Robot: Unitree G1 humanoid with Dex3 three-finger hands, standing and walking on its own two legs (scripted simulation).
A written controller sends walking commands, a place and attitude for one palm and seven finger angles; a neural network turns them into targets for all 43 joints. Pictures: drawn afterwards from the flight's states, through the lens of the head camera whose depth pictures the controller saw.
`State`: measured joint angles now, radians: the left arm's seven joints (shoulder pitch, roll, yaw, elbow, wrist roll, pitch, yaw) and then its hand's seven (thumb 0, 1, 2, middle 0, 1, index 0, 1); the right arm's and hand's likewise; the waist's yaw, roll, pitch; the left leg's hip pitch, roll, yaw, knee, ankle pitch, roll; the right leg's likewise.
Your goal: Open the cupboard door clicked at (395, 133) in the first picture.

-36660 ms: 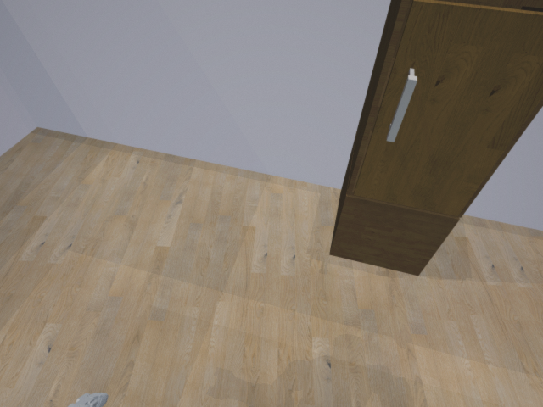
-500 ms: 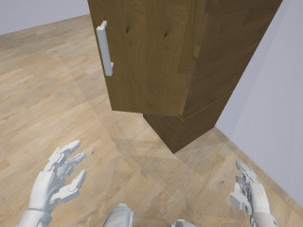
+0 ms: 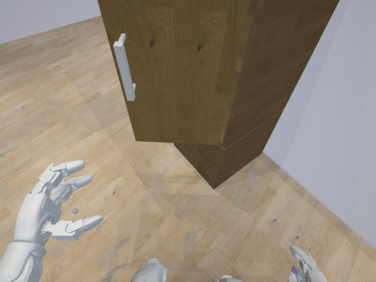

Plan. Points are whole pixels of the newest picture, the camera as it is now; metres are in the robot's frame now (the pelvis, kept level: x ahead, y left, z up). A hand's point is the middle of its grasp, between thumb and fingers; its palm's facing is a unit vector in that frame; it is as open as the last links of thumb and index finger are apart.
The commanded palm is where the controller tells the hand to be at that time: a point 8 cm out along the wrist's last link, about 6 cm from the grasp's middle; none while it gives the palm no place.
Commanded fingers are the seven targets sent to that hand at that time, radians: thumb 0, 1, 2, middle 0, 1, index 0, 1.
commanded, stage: raise the hand with hooked fingers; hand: left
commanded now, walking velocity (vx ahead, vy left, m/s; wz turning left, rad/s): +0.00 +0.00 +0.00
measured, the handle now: (127, 69) +0.62 +0.20 +0.09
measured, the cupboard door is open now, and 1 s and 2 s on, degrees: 50 50 50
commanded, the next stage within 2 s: move the hooked fingers beside the handle in 1.18 s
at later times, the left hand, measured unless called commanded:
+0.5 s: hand (46, 186) +0.27 +0.27 +0.09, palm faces +0.03 -1.00 -0.04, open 13.8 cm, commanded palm +0.25 +0.32 +0.10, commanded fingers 0.00 -0.50 0.30 -0.30 -1.20 -0.30 -1.20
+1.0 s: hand (48, 172) +0.29 +0.27 +0.10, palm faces +0.01 -1.00 -0.02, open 14.0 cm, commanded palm +0.26 +0.32 +0.11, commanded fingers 0.00 -0.50 0.30 -0.30 -1.20 -0.30 -1.20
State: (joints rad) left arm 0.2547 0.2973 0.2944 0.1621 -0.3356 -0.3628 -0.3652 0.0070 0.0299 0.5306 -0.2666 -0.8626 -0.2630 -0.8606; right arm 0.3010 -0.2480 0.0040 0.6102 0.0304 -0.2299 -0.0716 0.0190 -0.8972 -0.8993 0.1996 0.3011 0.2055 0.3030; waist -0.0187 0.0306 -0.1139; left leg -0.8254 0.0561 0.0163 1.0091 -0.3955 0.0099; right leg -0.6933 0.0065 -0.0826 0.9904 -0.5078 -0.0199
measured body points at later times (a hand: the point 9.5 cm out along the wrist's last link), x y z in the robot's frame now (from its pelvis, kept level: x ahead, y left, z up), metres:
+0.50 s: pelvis +0.00 +0.01 +0.02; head +0.04 +0.02 +0.47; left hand +0.26 +0.32 +0.09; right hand +0.18 -0.22 -0.05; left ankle +0.06 +0.11 -0.67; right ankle -0.01 -0.11 -0.67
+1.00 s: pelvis +0.00 +0.00 +0.03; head +0.04 +0.01 +0.48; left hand +0.28 +0.33 +0.11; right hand +0.15 -0.25 -0.05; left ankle +0.06 +0.11 -0.67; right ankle -0.01 -0.11 -0.67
